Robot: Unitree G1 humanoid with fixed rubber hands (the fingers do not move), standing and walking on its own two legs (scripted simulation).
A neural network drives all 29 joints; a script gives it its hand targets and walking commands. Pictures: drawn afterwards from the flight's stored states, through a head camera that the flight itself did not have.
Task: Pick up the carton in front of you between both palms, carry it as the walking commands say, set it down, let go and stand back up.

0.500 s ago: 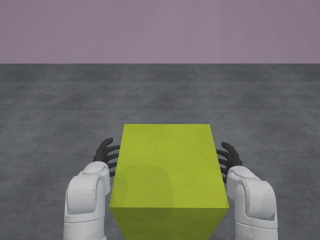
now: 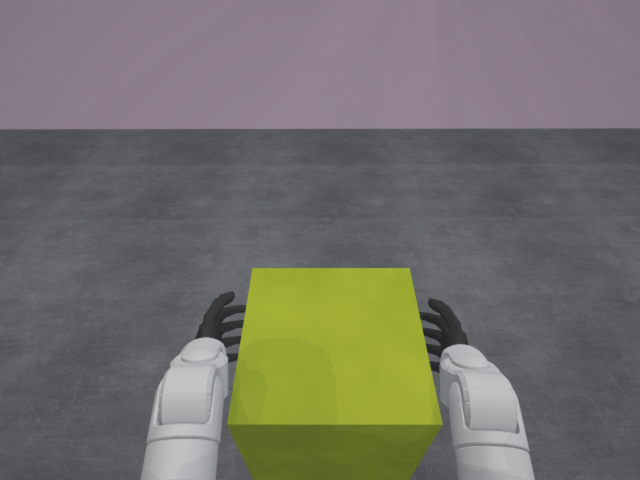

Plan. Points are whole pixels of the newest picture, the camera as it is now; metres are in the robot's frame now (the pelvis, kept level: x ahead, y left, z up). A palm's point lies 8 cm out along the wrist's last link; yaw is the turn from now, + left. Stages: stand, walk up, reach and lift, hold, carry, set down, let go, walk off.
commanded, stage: carry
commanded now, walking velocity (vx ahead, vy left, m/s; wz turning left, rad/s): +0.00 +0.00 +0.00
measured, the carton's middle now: (330, 381) +0.27 +0.00 -0.04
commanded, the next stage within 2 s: hold in 1.02 s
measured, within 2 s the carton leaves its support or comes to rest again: neither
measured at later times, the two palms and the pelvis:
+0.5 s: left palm (203, 350) +0.27 +0.16 +0.04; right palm (441, 356) +0.27 -0.14 +0.03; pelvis -0.01 +0.01 +0.00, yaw +0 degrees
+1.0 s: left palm (194, 352) +0.27 +0.17 +0.04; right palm (433, 357) +0.27 -0.13 +0.03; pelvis -0.01 +0.02 +0.00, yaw +0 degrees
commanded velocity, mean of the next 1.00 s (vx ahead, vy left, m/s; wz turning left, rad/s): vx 0.00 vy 0.00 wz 0.00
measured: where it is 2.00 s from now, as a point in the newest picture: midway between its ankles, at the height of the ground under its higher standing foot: outside the picture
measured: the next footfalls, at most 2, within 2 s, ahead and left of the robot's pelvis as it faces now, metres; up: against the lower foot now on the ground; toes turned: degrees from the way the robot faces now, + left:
none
